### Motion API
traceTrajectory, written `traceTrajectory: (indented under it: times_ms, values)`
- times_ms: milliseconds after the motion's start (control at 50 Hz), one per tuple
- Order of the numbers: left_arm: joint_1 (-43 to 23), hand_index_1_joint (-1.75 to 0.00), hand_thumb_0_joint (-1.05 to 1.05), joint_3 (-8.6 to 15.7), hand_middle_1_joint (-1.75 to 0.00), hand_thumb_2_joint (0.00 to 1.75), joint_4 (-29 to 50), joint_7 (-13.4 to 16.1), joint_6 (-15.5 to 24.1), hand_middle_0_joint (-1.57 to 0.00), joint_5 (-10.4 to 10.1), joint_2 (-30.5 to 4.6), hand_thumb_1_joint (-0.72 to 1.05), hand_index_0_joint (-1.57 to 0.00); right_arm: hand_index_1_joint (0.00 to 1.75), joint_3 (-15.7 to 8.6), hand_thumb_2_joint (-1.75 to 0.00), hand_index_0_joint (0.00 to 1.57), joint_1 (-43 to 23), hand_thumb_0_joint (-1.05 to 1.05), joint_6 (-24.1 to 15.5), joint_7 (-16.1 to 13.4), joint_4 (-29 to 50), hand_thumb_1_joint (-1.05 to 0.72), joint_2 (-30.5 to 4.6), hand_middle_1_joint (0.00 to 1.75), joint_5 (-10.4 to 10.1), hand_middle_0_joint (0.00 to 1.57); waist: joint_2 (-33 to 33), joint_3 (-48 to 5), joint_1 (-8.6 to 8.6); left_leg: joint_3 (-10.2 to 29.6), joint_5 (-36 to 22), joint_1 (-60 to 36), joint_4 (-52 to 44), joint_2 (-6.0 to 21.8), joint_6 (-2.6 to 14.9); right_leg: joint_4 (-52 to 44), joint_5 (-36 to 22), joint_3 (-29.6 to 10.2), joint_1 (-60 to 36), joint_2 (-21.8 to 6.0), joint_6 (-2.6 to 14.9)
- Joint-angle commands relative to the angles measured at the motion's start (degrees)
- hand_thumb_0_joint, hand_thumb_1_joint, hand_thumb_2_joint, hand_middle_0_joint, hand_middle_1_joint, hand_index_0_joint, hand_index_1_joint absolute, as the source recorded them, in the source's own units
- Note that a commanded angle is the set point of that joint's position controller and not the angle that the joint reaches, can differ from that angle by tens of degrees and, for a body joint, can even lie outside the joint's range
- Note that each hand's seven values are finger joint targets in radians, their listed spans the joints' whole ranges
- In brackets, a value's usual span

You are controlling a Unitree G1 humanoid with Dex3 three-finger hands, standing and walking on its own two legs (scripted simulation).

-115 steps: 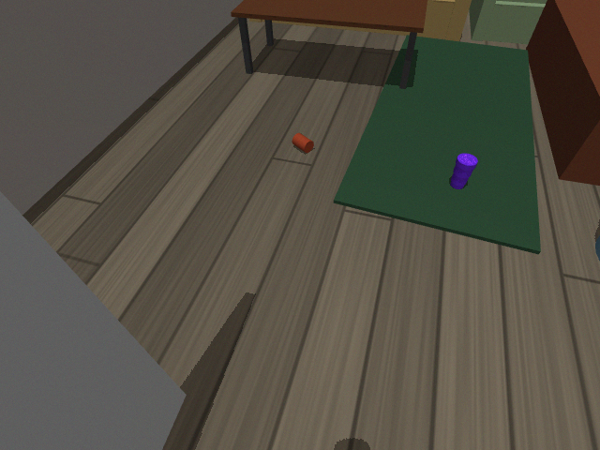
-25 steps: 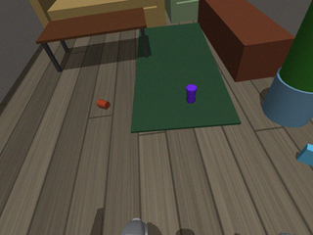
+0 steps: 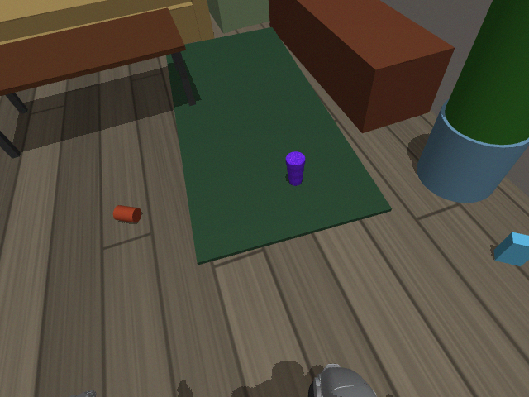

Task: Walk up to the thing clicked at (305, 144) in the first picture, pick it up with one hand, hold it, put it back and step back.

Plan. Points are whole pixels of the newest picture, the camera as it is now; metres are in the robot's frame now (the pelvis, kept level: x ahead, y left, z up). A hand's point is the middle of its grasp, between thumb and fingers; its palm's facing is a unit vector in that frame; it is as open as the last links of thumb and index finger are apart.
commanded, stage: walk up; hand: left
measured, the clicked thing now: (127, 213) +1.01 +0.67 -0.72
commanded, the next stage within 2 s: none
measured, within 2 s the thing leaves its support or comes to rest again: neither
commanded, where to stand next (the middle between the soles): +0.56 +0.53 m, yaw -14 degrees
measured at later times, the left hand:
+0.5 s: hand out of the picture +0.21 +0.50 -0.15, palm faces -0.11 -0.81 -0.57, open 7.4 cm
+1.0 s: hand out of the picture +0.40 +0.59 -0.11, palm faces -0.14 -0.80 -0.58, open 7.4 cm
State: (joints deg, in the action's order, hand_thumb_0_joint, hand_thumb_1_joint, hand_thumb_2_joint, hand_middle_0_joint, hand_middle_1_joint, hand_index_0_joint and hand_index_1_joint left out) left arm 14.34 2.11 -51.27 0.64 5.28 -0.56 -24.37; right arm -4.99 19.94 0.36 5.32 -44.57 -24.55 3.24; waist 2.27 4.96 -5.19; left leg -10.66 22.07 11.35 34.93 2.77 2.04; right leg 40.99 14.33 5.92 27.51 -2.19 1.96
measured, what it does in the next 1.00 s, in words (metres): steps to the left: right foot, then left foot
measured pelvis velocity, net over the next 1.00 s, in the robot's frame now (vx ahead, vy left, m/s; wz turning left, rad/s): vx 0.29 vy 0.30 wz -0.16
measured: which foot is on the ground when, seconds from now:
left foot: down 0.00-0.04, up 0.06-0.40, down 0.42-0.78, up 0.80-1.00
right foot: up 0.00-0.02, down 0.04-0.44, up 0.46-0.76, down 0.78-1.00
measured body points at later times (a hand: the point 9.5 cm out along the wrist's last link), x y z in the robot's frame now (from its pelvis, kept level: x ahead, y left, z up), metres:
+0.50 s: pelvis +0.16 +0.17 -0.03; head +0.19 +0.16 +0.42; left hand +0.21 +0.54 -0.12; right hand +0.26 -0.18 -0.12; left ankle +0.23 +0.30 -0.73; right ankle +0.12 -0.04 -0.68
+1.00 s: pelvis +0.29 +0.30 -0.02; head +0.30 +0.25 +0.43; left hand +0.41 +0.63 -0.08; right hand +0.31 -0.04 -0.15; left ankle +0.35 +0.46 -0.67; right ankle +0.32 +0.14 -0.72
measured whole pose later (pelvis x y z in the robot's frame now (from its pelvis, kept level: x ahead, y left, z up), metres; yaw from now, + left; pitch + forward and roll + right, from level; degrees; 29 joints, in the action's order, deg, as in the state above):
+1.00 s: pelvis +0.29 +0.30 -0.02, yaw -9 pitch -3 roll -2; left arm 18.0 2.5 -49.0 4.4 5.9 1.4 -24.3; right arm -5.7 16.2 4.9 5.5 -44.4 -26.5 3.4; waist 8.2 4.7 -0.6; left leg 3.7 23.0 32.3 66.4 6.6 -0.6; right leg 41.7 17.1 3.2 21.9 -3.3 0.8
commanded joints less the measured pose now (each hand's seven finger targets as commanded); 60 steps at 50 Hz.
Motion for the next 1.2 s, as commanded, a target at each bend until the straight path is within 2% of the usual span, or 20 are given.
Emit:
traceTrajectory:
  times_ms: [0,40,140,320,380,400,420,440,600,700,740,760,780,880,1040,1100,1120,1140,1160,1180]
  values:
    - [18.8,-0.3,0.0,7.6,-0.3,0.9,-1.0,2.6,1.3,-0.2,1.1,-17.5,0.9,-0.2,0.3,-1.7,-0.9,0.2,-6.8,0.0,-1.2,-0.3,8.8,-0.9,-7.1,0.3,-0.6,0.2,-11.9,-10.7,12.23,3.8,-2.1,23.1,16.5,3.6,3.76,-13.6,4.6,-13.0,-34.8,-5.7,2.81]
    - [14.0,-0.3,0.0,7.3,-0.3,0.9,3.7,3.7,1.5,-0.2,0.4,-21.9,0.9,-0.2,0.3,-3.0,-0.9,0.2,-2.7,0.0,0.8,-0.7,7.8,-0.9,-12.2,0.3,-0.1,0.2,-8.0,-7.8,8.87,15.1,9.8,31.2,35.0,-0.2,-1.11,-25.8,20.9,-48.5,-28.2,-24.1,10.92]
    - [5.5,-0.3,0.0,6.5,-0.3,0.9,5.6,3.4,1.9,-0.2,0.5,-17.8,0.9,-0.2,0.3,-4.0,-0.9,0.2,-1.3,0.0,1.2,-0.6,3.3,-0.9,-13.6,0.3,-0.1,0.2,-6.7,-1.4,4.11,16.5,0.9,26.6,31.4,5.7,-2.4,-21.5,9.2,-25.5,-12.5,-15.2,11.05]
    - [6.5,-0.3,0.0,7.6,-0.3,0.9,5.9,3.8,2.5,-0.2,2.2,-22.6,0.9,-0.2,0.3,-5.1,-0.9,0.2,-9.9,0.0,1.2,1.8,6.8,-0.9,-12.3,0.3,0.1,0.2,-11.5,-3.3,4.98,11.3,-2.6,18.6,16.1,5.7,-1.95,-15.0,7.5,-17.9,-4.3,-12.7,11.0]
    - [-0.4,-0.3,0.0,6.8,-0.3,0.9,6.5,4.1,1.7,-0.2,2.2,-21.5,0.9,-0.2,0.3,-6.6,-0.9,0.2,1.0,0.0,0.6,1.4,3.6,-0.9,-13.0,0.3,0.2,0.2,-7.8,-7.1,-3.23,6.0,-2.3,-0.8,5.8,1.8,-1.25,-1.9,2.8,-10.9,5.1,-10.1,7.17]
    - [2.7,-0.3,0.0,5.2,-0.3,0.9,5.8,4.1,1.2,-0.2,2.5,-15.8,0.9,-0.2,0.3,-7.8,-0.9,0.2,8.7,0.0,0.1,0.8,0.8,-0.9,-15.3,0.3,0.6,0.2,5.0,-10.2,-6.12,9.7,1.7,-10.4,-0.4,1.0,-0.78,16.2,1.7,-6.1,9.5,-5.4,4.08]
    - [5.9,-0.3,0.0,3.0,-0.3,0.9,6.5,4.3,1.1,-0.2,1.3,-9.3,0.9,-0.2,0.3,-8.9,-0.9,0.2,8.6,0.0,-0.5,0.0,2.1,-0.9,-22.1,0.3,1.1,0.2,24.7,-7.6,-5.15,36.8,8.8,-11.7,-15.4,15.6,2.4,30.5,19.0,-4.6,23.4,6.3,0.49]
    - [4.9,-0.3,0.0,3.5,-0.3,0.9,5.1,5.5,0.8,-0.2,0.6,-13.6,0.9,-0.2,0.3,-9.2,-0.9,0.2,2.3,0.0,-0.6,-0.6,3.3,-0.9,-24.8,0.3,-1.1,0.2,21.1,-7.1,-2.35,47.5,14.6,-6.4,-21.5,20.5,8.55,35.3,19.2,-9.1,22.6,3.2,2.27]
    - [7.2,-0.3,0.0,3.7,-0.3,0.9,-0.3,3.6,0.8,-0.2,-0.1,-13.4,0.9,-0.2,0.3,-4.6,-0.9,0.2,-3.8,0.0,-0.9,-1.6,6.0,-0.9,-13.5,0.3,0.0,0.2,10.2,-2.8,1.97,18.2,-20.7,-0.7,-10.9,12.8,12.27,13.5,9.2,-2.1,6.8,-1.9,-0.54]
    - [12.3,-0.3,0.0,4.8,-0.3,0.9,-0.1,3.8,0.8,-0.2,0.0,-12.4,0.9,-0.2,0.3,-3.6,-0.9,0.2,-9.4,0.0,0.8,-1.2,9.0,-0.9,-12.1,0.3,0.3,0.2,4.9,-4.2,7.33,12.5,-13.4,10.8,-4.7,9.5,8.0,-3.1,-3.5,-1.4,-14.8,0.4,1.23]
    - [21.1,-0.3,0.0,7.6,-0.3,0.9,-0.9,5.1,0.9,-0.2,1.1,-18.4,0.9,-0.2,0.3,-2.1,-0.9,0.2,-7.3,0.0,0.7,-1.1,10.0,-0.9,-7.8,0.3,-0.4,0.2,-9.2,-8.8,12.73,6.7,-10.4,22.8,18.3,3.2,0.98,-14.8,1.5,-15.4,-32.7,-6.2,3.91]
    - [19.8,-0.3,0.0,7.9,-0.3,0.9,1.6,5.7,1.0,-0.2,1.4,-21.7,0.9,-0.2,0.3,-1.8,-0.9,0.2,-3.1,0.0,1.0,-1.3,10.0,-0.9,-6.9,0.3,-0.3,0.2,-13.8,-10.7,10.08,9.8,10.9,31.4,30.9,-1.0,-2.53,-19.7,6.3,-39.8,-36.0,-22.0,9.87]
    - [13.4,-0.3,0.0,7.5,-0.3,0.9,3.7,6.2,0.5,-0.2,0.6,-22.0,0.9,-0.2,0.3,-3.8,-0.9,0.2,-3.0,0.0,2.4,-1.9,8.9,-0.9,-13.1,0.3,0.3,0.2,-3.8,-9.1,8.82,16.5,12.3,32.0,38.3,0.6,-3.56,-23.5,18.5,-47.6,-27.2,-27.2,16.47]
    - [5.5,-0.3,0.0,6.5,-0.3,0.9,5.0,5.6,1.4,-0.2,1.3,-18.5,0.9,-0.2,0.3,-4.7,-0.9,0.2,0.0,0.0,3.2,-1.0,3.8,-0.9,-13.8,0.3,0.2,0.2,-6.5,-1.0,4.41,16.8,1.2,26.1,36.1,4.2,-2.28,-19.8,15.6,-23.7,-8.9,-15.0,10.61]
    - [4.2,-0.3,0.0,8.3,-0.3,0.9,5.1,5.1,1.3,-0.2,2.7,-23.5,0.9,-0.2,0.3,-5.4,-0.9,0.2,-4.4,0.0,3.6,0.7,5.3,-0.9,-13.2,0.3,0.1,0.2,-13.3,-2.2,4.79,10.0,4.1,17.2,20.7,5.1,-2.44,-14.9,21.1,-17.4,0.8,-11.6,10.09]
    - [-2.0,-0.3,0.0,7.7,-0.3,0.9,5.3,5.3,0.3,-0.2,3.0,-22.0,0.9,-0.2,0.3,-6.5,-0.9,0.2,6.9,0.0,2.9,0.1,1.7,-0.9,-13.4,0.3,0.1,0.2,-6.8,-7.0,-2.71,5.8,2.5,-0.3,8.6,1.7,-1.69,-1.2,19.0,-10.9,8.2,-8.7,6.4]
    - [-0.1,-0.3,0.0,6.0,-0.3,0.9,4.4,5.3,-0.4,-0.2,3.0,-16.6,0.9,-0.2,0.3,-7.3,-0.9,0.2,11.9,0.0,2.4,-0.6,-0.3,-0.9,-15.1,0.3,0.8,0.2,4.4,-6.9,-4.79,8.5,9.1,-5.9,1.1,-0.2,-1.38,14.6,18.1,-5.9,13.9,-3.3,3.74]
    - [1.1,-0.3,0.0,3.9,-0.3,0.9,5.5,5.5,-0.6,-0.2,1.9,-10.0,0.9,-0.2,0.3,-7.8,-0.9,0.2,11.0,0.0,1.8,-1.0,1.4,-0.9,-20.7,0.3,1.4,0.2,23.2,-1.6,-4.68,37.5,25.0,-2.0,-15.8,14.1,2.03,31.4,23.9,-2.5,28.0,6.7,0.2]
    - [-1.5,-0.3,0.0,3.9,-0.3,0.9,5.4,6.6,-0.1,-0.2,1.5,-14.0,0.9,-0.2,0.3,-8.2,-0.9,0.2,2.5,0.0,1.4,-1.4,3.3,-0.9,-26.0,0.3,-0.8,0.2,21.9,1.9,-1.63,53.3,31.9,5.2,-25.7,20.4,9.39,35.1,21.2,-7.7,26.2,2.6,1.95]
    - [-2.1,-0.3,0.0,4.0,-0.3,0.9,3.8,6.3,0.3,-0.2,1.0,-16.8,0.9,-0.2,0.3,-7.2,-0.9,0.2,-1.7,0.0,1.0,-1.8,4.3,-0.9,-21.7,0.3,-0.5,0.2,11.3,4.4,-0.28,46.6,25.2,6.7,-22.8,18.5,9.15,35.5,15.4,-8.0,25.1,1.1,0.97]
